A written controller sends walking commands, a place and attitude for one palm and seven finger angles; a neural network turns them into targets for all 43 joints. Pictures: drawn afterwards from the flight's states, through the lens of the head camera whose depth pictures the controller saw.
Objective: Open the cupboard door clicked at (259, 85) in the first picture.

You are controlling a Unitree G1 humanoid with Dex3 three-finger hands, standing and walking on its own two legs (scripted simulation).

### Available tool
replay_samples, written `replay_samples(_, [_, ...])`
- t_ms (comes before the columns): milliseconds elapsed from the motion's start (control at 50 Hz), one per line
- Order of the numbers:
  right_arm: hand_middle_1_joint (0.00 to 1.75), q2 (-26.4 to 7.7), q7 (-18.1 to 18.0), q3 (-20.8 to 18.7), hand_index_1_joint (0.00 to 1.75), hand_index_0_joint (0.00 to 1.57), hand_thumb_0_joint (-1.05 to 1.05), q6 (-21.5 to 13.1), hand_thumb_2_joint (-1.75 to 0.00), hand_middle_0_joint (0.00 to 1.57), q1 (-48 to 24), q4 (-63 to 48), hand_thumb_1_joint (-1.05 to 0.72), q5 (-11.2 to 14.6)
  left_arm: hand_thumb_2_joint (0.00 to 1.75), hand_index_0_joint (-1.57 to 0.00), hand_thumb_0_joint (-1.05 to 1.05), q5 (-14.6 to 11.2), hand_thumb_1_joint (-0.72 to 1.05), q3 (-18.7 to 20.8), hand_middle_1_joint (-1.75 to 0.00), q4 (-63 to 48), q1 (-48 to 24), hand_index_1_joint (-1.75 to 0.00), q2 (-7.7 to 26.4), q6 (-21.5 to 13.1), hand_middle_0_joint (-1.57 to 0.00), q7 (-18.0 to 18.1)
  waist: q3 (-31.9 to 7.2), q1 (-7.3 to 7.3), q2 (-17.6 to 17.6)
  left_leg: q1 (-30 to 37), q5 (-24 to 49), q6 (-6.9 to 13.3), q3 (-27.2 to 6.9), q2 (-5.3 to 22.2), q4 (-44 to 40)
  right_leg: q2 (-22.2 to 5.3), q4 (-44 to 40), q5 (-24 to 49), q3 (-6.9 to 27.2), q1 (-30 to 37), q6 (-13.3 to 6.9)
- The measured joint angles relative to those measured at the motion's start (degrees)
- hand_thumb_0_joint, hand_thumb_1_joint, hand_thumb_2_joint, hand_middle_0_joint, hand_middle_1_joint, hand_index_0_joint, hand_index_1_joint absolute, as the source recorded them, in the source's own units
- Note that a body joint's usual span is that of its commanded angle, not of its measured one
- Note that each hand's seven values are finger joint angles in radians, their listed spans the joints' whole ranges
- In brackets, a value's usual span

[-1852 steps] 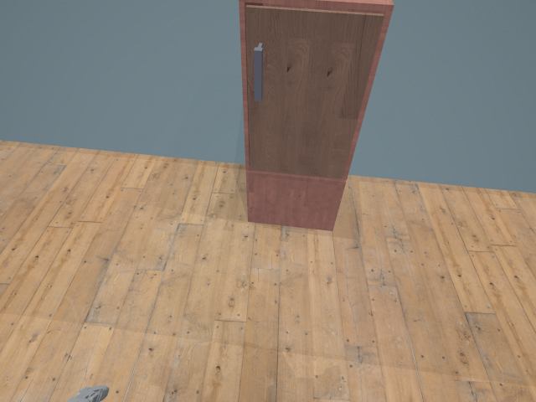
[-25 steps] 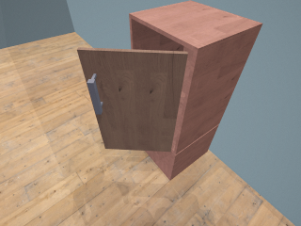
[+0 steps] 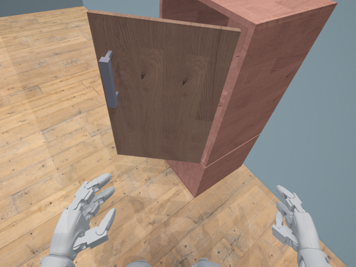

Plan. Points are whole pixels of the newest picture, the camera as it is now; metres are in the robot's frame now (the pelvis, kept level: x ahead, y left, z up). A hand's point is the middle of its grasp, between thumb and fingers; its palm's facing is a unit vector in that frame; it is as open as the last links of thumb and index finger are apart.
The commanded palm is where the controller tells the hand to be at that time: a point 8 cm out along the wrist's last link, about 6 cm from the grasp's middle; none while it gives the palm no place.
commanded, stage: raise the hand with hooked fingers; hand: left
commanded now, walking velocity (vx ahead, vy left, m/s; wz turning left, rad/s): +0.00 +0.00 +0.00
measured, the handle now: (111, 80) +0.58 +0.23 +0.08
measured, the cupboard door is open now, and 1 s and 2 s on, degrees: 50 50 50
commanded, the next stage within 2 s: move the hooked fingers beside the handle in 1.70 s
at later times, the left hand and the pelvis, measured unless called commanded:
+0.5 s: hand (67, 194) +0.24 +0.23 +0.06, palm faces +0.04 -1.00 -0.07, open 11.4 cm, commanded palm +0.21 +0.28 +0.06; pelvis +0.04 +0.00 +0.00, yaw +1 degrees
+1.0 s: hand (51, 175) +0.27 +0.27 +0.08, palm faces +0.00 -1.00 -0.07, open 13.8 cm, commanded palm +0.25 +0.32 +0.09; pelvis +0.02 +0.00 +0.02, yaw +2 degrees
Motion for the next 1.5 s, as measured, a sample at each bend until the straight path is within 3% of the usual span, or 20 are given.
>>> replay_samples(40, [0.3, 0.17, -0.19, -0.13, 0.3, 0.2, 0.01, 1.32, -0.9, 0.2, -0.36, -2.79, -0.91, 0.18, 0.77, -0.23, 0.01, -0.54, 0.6, 0.91, -0.5, -1.35, 4.16, -0.51, 1.24, 2.16, -0.23, -0.32, 0.03, 1.05, -0.53, -1.92, -1.52, -0.37, -0.6, 0.35, 2.47, 0.25, 2.04, -1.35, -0.66, -1.64, -0.27])
replay_samples(100, [0.3, 0.8, -0.78, 0.13, 0.3, 0.2, 0.01, 2.26, -0.9, 0.2, -0.07, -4.4, -0.9, -0.19, 0.74, -0.24, 0.02, -1.85, 0.53, 3.43, -0.55, -6.32, 9.72, -0.55, 2.67, 3.19, -0.24, 2.04, -0.05, 3.03, 0.04, -4.4, -3.23, -0.93, -2.42, 0.85, 5.34, 0.66, 3.43, -2.78, -2.52, -3.02, -0.75])
replay_samples(160, [0.3, 1.55, -1.14, 1.49, 0.3, 0.2, 0.01, 2.02, -0.9, 0.2, 0.04, -2.6, -0.9, -0.56, 0.71, -0.24, 0.02, -3.21, 0.45, 5.98, -0.59, -11.69, 11.21, -0.6, 3.66, -0.89, -0.24, 3.54, -0.46, 4.67, 1.76, -6.92, -4.35, -1.29, -4.62, 1.06, 7.69, 0.84, 4.06, -3.68, -4.73, -4.16, -1.07])
replay_samples(220, [0.3, 1.92, -1.25, 3.83, 0.3, 0.2, 0.01, 1.33, -0.9, 0.2, -0.63, 0.38, -0.9, -0.58, 0.68, -0.24, 0.02, -4.73, 0.38, 6.6, -0.64, -13.96, 6.65, -0.64, 3.82, -4.75, -0.24, 0.62, -0.29, 5.24, 4.49, -9.69, -5.07, -1.31, -6.36, 1.0, 10.02, 0.79, 4.97, -4.22, -6.5, -5.78, -1.09])
replay_samples(280, [0.3, 3.41, -1.55, 5.95, 0.3, 0.2, 0.01, 1.7, -0.9, 0.2, -0.88, 2.69, -0.9, 0.19, 0.65, -0.24, 0.01, -5.19, 0.31, 6.31, -0.68, -12.31, 0.07, -0.69, 4.97, -2.41, -0.24, -5.22, 0.03, 4.72, 6.02, -11.48, -5.26, -1.18, -6.29, 1.16, 10.77, 0.92, 5.54, -4.23, -6.48, -7.58, -1.07])
replay_samples(340, [0.3, 5.03, -2.07, 7.07, 0.3, 0.21, 0.01, 3.45, -0.9, 0.21, 0.49, 3.32, -0.9, 1.19, 0.62, -0.25, 0.01, -5.83, 0.24, 6.77, -0.73, -8.81, -3.8, -0.73, 7.04, 6.71, -0.25, -10.04, 0.47, 3.04, 6.44, -10.85, -4.74, -1.03, -5.13, 1.38, 8.98, 1.14, 4.42, -3.61, -5.28, -7.66, -0.9])
replay_samples(380, [0.3, 5.6, -2.52, 7.01, 0.3, 0.21, 0.01, 4.44, -0.9, 0.21, 2.34, 3.2, -0.9, 1.41, 0.6, -0.25, 0.01, -7.15, 0.2, 8.01, -0.76, -7.81, -3.66, -0.76, 7.95, 12.15, -0.25, -10.73, 0.44, 1.81, 6.32, -9.23, -4.19, -1.0, -4.22, 1.5, 6.77, 1.32, 2.77, -3.02, -4.29, -6.59, -0.68])
replay_samples(420, [0.3, 5.6, -2.91, 6.35, 0.3, 0.21, 0.01, 4.61, -0.9, 0.21, 4.49, 3.07, -0.9, 1.36, 0.58, -0.26, 0.01, -8.75, 0.15, 9.96, -0.79, -8.63, -1.84, -0.79, 8.13, 14.33, -0.26, -9.11, 0.28, 0.98, 6.07, -7.21, -3.67, -0.99, -3.5, 1.65, 4.51, 1.55, 0.88, -2.44, -3.47, -4.97, -0.55])
replay_samples(460, [0.3, 5.16, -3.06, 5.13, 0.3, 0.21, 0.01, 4.08, -0.9, 0.21, 6.43, 3.32, -0.9, 1.27, 0.56, -0.26, 0.01, -9.9, 0.11, 11.97, -0.82, -10.65, 0.52, -0.82, 7.54, 13.2, -0.26, -6.18, -0.02, 0.58, 5.75, -5.45, -3.2, -0.97, -3.09, 1.6, 2.52, 1.6, -0.82, -2.0, -2.97, -3.43, -0.44])
replay_samples(520, [0.3, 3.47, -3.0, 3.44, 0.3, 0.21, 0.01, 3.28, -0.9, 0.21, 8.34, 3.94, -0.9, 1.05, 0.53, -0.27, 0.01, -9.99, 0.04, 13.92, -0.86, -12.67, 2.05, -0.87, 6.71, 8.85, -0.27, -3.11, -0.52, 0.74, 5.41, -4.28, -2.77, -0.81, -3.14, 1.23, 1.08, 1.3, -2.07, -1.79, -2.94, -2.23, -0.24])
replay_samples(600, [0.3, 0.47, -2.92, 2.49, 0.3, 0.2, 0.01, 2.81, -0.9, 0.21, 8.07, 4.7, -0.9, 1.26, 0.49, -0.27, 0.01, -9.05, -0.06, 13.77, -0.92, -9.43, -0.21, -0.93, 6.75, 5.61, -0.27, -4.58, -0.74, 0.87, 5.62, -5.04, -2.82, -0.53, -3.7, 0.7, 1.82, 0.75, -1.54, -2.07, -3.53, -2.58, -0.01])
replay_samples(700, [0.3, -0.85, -3.75, 2.84, 0.3, 0.2, 0.01, 2.44, -0.9, 0.2, 6.11, 3.79, -0.9, 1.66, 0.44, -0.28, 0.0, -7.94, -0.18, 11.34, -1.0, -4.92, -3.97, -1.0, 8.65, 8.79, -0.28, -8.76, 0.11, 0.71, 5.2, -4.28, -2.48, -0.45, -3.63, 0.76, 1.72, 0.81, -1.82, -1.6, -3.47, -1.78, 0.05])
replay_samples(860, [0.3, 0.93, -4.03, 5.12, 0.3, 0.2, 0.01, 2.51, -0.9, 0.2, 5.42, 1.7, -0.9, 1.9, 0.36, -0.3, 0.0, -10.08, -0.36, 15.11, -1.12, -3.32, -10.38, -1.12, 11.13, 8.59, -0.3, -7.08, 0.14, 1.01, 4.86, -0.03, -1.1, -0.69, -3.91, 0.95, -1.25, 1.12, -5.18, -0.05, -3.63, 2.72, -0.1])
replay_samples(1020, [0.3, 0.73, -4.67, 7.2, 0.3, 0.21, 0.01, 3.4, -0.9, 0.21, 6.08, 1.72, -0.9, 2.21, 0.32, -0.3, -0.01, -8.54, -0.46, 15.25, -1.18, 6.87, -17.53, -1.18, 13.18, 16.18, -0.3, -11.29, 0.96, 1.64, 6.03, 2.16, 0.58, -0.4, -3.81, 0.69, -4.07, 0.95, -7.99, 1.56, -3.45, 4.95, 0.1])
replay_samples(1160, [0.3, 0.61, -5.17, 7.16, 0.3, 0.21, 0.01, 3.0, -0.9, 0.21, 7.34, 4.0, -0.9, 1.84, 0.31, -0.3, -0.01, -9.28, -0.49, 18.05, -1.2, 8.93, -22.82, -1.2, 14.3, 12.25, -0.3, -11.97, 1.92, 1.51, 5.21, 4.15, 1.31, -0.58, -3.56, 0.76, -5.88, 1.08, -9.61, 2.3, -3.14, 6.75, 0.0])
replay_samples(1300, [0.3, -0.69, -5.35, 6.54, 0.3, 0.21, 0.01, 3.74, -0.9, 0.21, 8.4, 4.41, -0.9, 2.41, 0.3, -0.3, -0.01, -9.34, -0.49, 19.34, -1.2, 16.72, -27.41, -1.2, 17.05, 16.61, -0.3, -14.87, 2.06, 0.68, 5.6, 5.02, 2.35, -0.44, -3.11, 0.61, -8.06, 0.99, -11.36, 3.21, -2.63, 7.33, 0.11])
replay_samples(1360, [0.3, -1.13, -5.01, 5.88, 0.3, 0.2, 0.01, 3.48, -0.9, 0.21, 8.89, 4.01, -0.9, 2.19, 0.3, -0.3, -0.01, -9.03, -0.49, 18.65, -1.2, 15.65, -25.79, -1.2, 16.23, 16.47, -0.3, -15.17, 1.99, 0.52, 5.71, 5.21, 2.62, -0.34, -2.64, 0.66, -8.84, 1.07, -11.94, 3.56, -2.13, 7.27, 0.23])
replay_samples(1500, [0.3, -0.59, -4.69, 5.66, 0.3, 0.2, 0.01, 3.42, -0.9, 0.21, 8.81, 4.39, -0.9, 1.64, 0.3, -0.3, -0.01, -9.51, -0.49, 19.68, -1.2, 13.97, -25.22, -1.2, 14.2, 12.19, -0.3, -13.56, 2.24, 0.71, 4.47, 5.56, 2.48, -0.5, -2.43, 0.7, -8.98, 1.11, -11.65, 3.26, -1.9, 7.36, 0.11])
